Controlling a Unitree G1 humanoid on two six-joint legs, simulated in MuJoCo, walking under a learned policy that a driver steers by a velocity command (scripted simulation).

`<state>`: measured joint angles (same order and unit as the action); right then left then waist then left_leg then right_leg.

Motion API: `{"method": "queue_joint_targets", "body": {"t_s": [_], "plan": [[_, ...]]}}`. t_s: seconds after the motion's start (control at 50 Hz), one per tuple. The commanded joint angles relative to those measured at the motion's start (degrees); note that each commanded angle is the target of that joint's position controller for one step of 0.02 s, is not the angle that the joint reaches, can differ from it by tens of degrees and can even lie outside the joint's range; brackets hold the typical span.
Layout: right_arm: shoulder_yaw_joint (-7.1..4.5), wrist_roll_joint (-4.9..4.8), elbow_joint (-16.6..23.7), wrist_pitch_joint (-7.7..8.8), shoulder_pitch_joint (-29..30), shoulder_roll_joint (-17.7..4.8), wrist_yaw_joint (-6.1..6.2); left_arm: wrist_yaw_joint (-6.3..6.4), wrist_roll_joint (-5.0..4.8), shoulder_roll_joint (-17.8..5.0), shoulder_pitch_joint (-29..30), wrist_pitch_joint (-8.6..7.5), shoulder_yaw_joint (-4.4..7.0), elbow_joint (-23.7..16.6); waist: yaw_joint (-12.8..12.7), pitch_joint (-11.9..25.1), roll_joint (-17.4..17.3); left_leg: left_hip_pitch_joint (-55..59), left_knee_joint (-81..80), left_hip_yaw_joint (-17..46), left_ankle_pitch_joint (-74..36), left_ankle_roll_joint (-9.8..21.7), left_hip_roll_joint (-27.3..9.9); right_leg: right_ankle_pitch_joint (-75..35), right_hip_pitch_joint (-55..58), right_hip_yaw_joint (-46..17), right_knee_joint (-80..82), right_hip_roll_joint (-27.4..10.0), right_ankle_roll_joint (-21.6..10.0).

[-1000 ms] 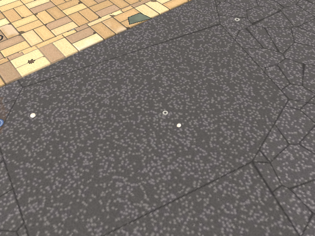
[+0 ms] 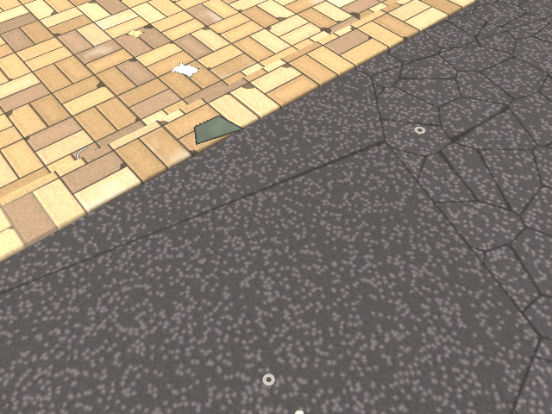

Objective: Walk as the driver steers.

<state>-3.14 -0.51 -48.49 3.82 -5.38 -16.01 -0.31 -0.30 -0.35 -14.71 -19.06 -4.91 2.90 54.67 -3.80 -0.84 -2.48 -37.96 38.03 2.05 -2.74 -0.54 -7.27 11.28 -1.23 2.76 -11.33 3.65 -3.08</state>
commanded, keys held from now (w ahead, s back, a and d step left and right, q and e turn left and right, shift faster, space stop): w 1.00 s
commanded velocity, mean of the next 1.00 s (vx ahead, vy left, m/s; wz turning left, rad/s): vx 0.50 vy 0.00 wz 0.00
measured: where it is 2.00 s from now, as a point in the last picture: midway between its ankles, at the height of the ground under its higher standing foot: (317, 200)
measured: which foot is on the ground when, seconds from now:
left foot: up 0.00-0.14, down 0.16-0.72, up 0.74-1.00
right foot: down 0.00-0.16, up 0.18-0.68, down 0.70-1.00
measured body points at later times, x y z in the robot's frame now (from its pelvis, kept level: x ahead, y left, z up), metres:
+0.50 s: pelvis +0.28 +0.06 +0.00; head +0.30 +0.07 +0.45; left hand +0.45 +0.33 -0.11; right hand +0.29 -0.21 -0.13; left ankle +0.24 +0.15 -0.75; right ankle +0.46 -0.12 -0.68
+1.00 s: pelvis +0.57 +0.00 +0.00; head +0.59 -0.01 +0.45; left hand +0.59 +0.27 -0.13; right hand +0.72 -0.27 -0.12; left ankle +0.70 +0.18 -0.68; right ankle +0.55 -0.08 -0.75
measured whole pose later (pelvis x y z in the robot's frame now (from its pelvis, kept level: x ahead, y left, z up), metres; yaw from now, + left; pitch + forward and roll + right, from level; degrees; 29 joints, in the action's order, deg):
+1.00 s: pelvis +0.57 +0.00 +0.00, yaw +0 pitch +1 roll -1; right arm -4.0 -0.5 -51.8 3.9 -7.2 -16.3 0.4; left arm -0.7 0.2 -13.8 -18.0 -5.1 3.1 56.2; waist -2.9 -0.9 -2.2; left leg -37.7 50.2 2.3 6.4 0.4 -7.9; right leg 9.1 -5.5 3.1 -13.7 4.0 -4.2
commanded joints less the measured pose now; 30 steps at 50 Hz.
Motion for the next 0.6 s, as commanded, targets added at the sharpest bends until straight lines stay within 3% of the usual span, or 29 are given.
{"method": "queue_joint_targets", "body": {"t_s": [0.02, 0.1, 0.12, 0.14, 0.16, 0.18, 0.2, 0.22, 0.24, 0.26, 0.28, 0.3, 0.32, 0.36, 0.42, 0.5, 0.6], "plan": [[-0.03, -0.41, 4.7, 0.93, 6.7, -2.4, -0.77, 0.55, -0.58, -10.0, -1.3, -0.20, 2.15, -1.2, -0.4, -3.6, 5.4, 2.4, -5.5, -1.5, -3.3, 0.3, 1.8, -10.9, -2.6, -6.3, 4.5, -15.6, -8.3], [-0.42, -0.52, 5.9, 1.49, 7.3, -4.4, -1.92, 0.99, -0.85, -10.9, -1.8, 1.16, 2.75, 0.1, 1.3, -3.1, 6.1, 3.5, -9.0, -1.1, 4.0, 3.1, 2.7, -17.6, 5.1, -7.3, -0.8, -19.1, -6.7], [-0.87, -0.50, 5.3, 1.60, 4.8, -5.4, -1.97, 1.08, -0.84, -11.4, -1.0, 1.47, 2.91, 0.0, 2.9, -1.5, 6.8, 7.7, -9.3, -2.2, 6.2, 4.0, 4.0, -24.5, 5.8, -6.9, -3.9, -18.9, -6.0], [-1.81, -0.35, 3.5, 1.64, -1.1, -6.9, -1.82, 1.12, -0.83, -11.3, 0.3, 1.85, 2.84, -0.2, 6.4, 2.0, 6.8, 16.1, -10.5, -4.1, 6.5, 5.2, 5.9, -33.3, 5.0, -5.2, -11.0, -17.0, -4.9], [-3.28, -0.14, 0.5, 1.55, -10.8, -9.8, -1.33, 1.18, -0.38, -9.5, 0.0, 2.10, 2.14, -0.6, 10.2, 8.5, 5.2, 30.5, -9.5, -3.4, 5.6, 7.1, 5.3, -33.3, -0.3, -2.9, -22.9, -13.7, -3.2], [-4.60, 1.00, -0.9, 1.37, -18.6, -15.4, -0.92, 0.83, 0.53, -4.4, -5.2, 1.50, 0.44, -2.1, 9.7, 18.0, -5.3, 53.1, -9.1, 16.6, 8.8, 14.2, -8.7, -14.6, -19.7, 0.1, -44.6, -7.2, 0.2], [-4.19, 0.19, -1.8, 1.11, -20.7, -14.4, -1.30, 0.43, 0.38, -1.5, -7.5, 0.16, -0.61, -1.2, 9.3, 22.6, -14.1, 61.3, -18.6, 37.7, 19.2, 19.2, -15.0, 22.1, -33.7, -5.4, -57.1, 0.3, 1.8], [-2.79, -0.29, -1.4, 1.28, -18.0, -10.0, -1.27, 0.00, -1.31, -7.8, -2.1, -0.93, 0.98, -1.9, 10.1, 16.3, -8.7, 56.8, -20.7, 34.5, 25.7, 16.5, -13.3, 21.7, -40.1, -9.7, -62.7, -3.3, 0.6], [-2.27, -0.16, -0.3, 1.42, -13.0, -8.4, -1.10, -0.08, -2.24, -9.2, 2.4, -1.60, 1.31, -3.3, 9.0, 9.2, -5.9, 48.9, -22.1, 27.1, 23.5, 14.5, -11.6, 16.0, -42.2, -7.9, -62.0, -6.4, -0.3], [-1.84, 0.35, 0.4, 1.49, -9.1, -7.1, -1.09, 0.28, -1.78, -9.0, 4.7, -1.73, 1.44, -3.6, 7.6, 5.2, -2.4, 41.1, -23.9, 21.4, 18.6, 13.6, -9.7, 10.8, -40.3, -6.7, -59.2, -8.9, -0.3], [-1.37, 0.95, 0.7, 1.69, -6.8, -5.5, -1.20, 0.53, -1.13, -8.4, 4.9, -1.32, 1.77, -3.4, 5.7, 2.6, -2.1, 35.1, -25.7, 17.0, 13.8, 12.9, -7.7, 7.3, -37.3, -6.7, -55.9, -10.8, -0.1], [-1.09, 1.36, 0.6, 1.85, -5.9, -4.6, -1.31, 0.55, -0.87, -7.2, 3.7, -0.64, 1.75, -3.1, 4.2, 2.5, -3.1, 31.7, -27.3, 14.5, 11.2, 12.7, -6.5, 5.2, -33.9, -7.0, -54.2, -11.8, 0.2], [-1.09, 1.18, 0.3, 2.03, -5.9, -4.5, -1.37, 0.61, -0.74, -5.8, 2.9, 0.00, 1.63, -2.7, 3.6, 2.4, -3.0, 30.1, -28.7, 12.7, 9.3, 13.0, -5.9, 4.3, -32.4, -6.8, -52.7, -12.1, 0.6], [-1.39, 0.82, -0.6, 2.39, -7.1, -5.9, -1.07, 0.82, -0.39, -4.8, 4.3, 0.85, 1.54, -3.3, 3.1, 0.9, -2.1, 28.5, -30.6, 9.5, 5.1, 13.8, -5.7, 1.4, -33.9, -6.2, -48.8, -12.5, 1.7], [-1.68, 0.68, -2.1, 2.14, -9.9, -7.2, -0.13, 0.77, 0.24, -4.7, 9.9, 0.88, 1.60, -5.3, 4.3, -0.8, -0.6, 30.2, -31.8, 6.1, 1.2, 13.5, -5.1, -7.5, -38.1, -5.9, -39.0, -12.4, 3.3], [-1.64, 0.10, -3.8, 1.74, -13.1, -7.6, 0.59, -0.06, -0.14, -3.1, 17.6, 0.23, 0.83, -7.3, 6.7, -2.5, -0.7, 30.3, -32.5, 1.1, 1.8, 11.7, -2.7, -17.8, -34.6, -3.2, -25.5, -9.9, 3.4], [-2.06, -0.41, -6.8, 0.37, -17.6, -8.2, 0.90, -1.57, -0.69, -3.7, 24.2, -0.37, 0.42, -10.0, 8.1, -4.4, -0.6, 40.0, -29.1, 1.5, -0.7, 11.3, -6.7, -14.9, -36.6, -3.5, -18.5, -8.6, 1.7]]}}
Velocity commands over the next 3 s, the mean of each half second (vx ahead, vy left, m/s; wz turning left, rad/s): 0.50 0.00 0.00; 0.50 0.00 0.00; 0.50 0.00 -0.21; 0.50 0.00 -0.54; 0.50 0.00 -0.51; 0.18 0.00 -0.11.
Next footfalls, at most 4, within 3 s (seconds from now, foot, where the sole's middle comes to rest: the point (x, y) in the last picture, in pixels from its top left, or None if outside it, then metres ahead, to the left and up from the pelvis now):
0.16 left None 0.28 0.15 -0.78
0.70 right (345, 376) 0.59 -0.09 -0.78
1.24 left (259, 266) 0.91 0.16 -0.78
1.80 right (356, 206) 1.15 -0.13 -0.78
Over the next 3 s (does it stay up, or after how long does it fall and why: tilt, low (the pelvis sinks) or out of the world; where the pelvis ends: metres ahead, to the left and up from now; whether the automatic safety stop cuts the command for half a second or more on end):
stays up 1.50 -0.27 -0.02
